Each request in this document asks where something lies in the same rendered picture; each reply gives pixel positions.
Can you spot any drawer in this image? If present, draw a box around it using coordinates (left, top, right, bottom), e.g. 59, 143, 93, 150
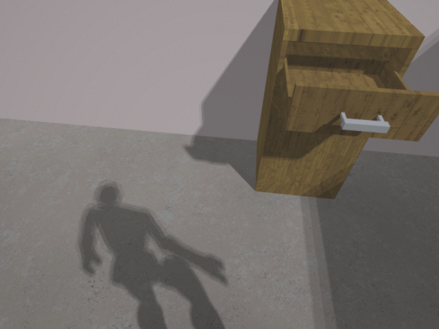
281, 53, 439, 142

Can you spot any cabinet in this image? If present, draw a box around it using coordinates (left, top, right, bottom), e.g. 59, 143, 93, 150
255, 0, 425, 199

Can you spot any handle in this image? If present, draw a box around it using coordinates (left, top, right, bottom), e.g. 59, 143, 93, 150
340, 112, 390, 133

